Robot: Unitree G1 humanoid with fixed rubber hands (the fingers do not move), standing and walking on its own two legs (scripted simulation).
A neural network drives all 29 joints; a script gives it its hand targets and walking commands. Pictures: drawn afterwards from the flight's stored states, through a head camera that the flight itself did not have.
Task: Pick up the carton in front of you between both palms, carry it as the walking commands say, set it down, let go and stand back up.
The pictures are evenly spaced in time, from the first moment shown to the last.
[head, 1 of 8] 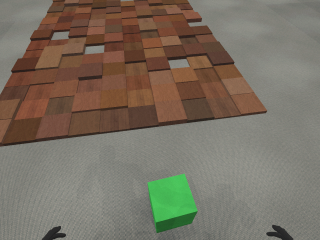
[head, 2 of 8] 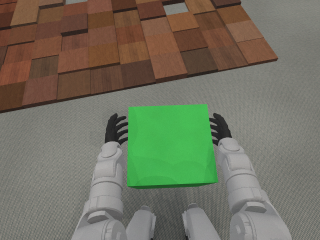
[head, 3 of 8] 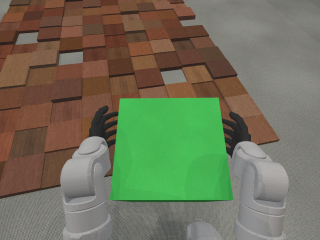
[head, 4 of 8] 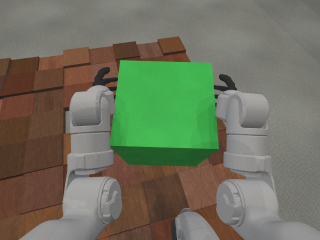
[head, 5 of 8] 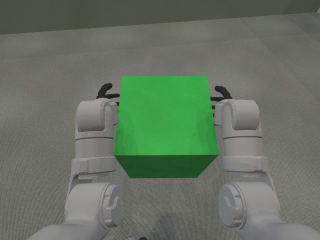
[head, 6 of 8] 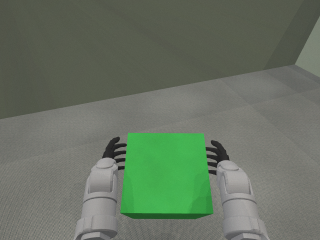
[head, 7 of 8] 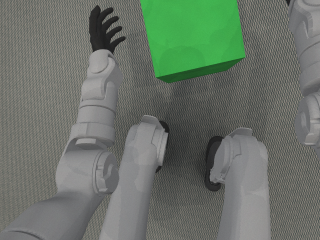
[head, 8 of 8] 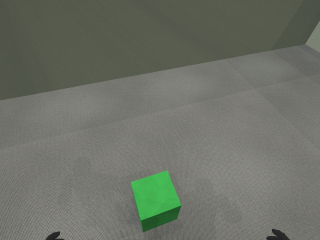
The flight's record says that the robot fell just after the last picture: no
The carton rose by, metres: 0.77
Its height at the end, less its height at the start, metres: +0.00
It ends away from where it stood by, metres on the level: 6.53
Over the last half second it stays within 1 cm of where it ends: yes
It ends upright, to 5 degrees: yes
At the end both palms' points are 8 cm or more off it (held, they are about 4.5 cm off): yes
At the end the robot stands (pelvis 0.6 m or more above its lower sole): yes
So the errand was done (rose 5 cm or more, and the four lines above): yes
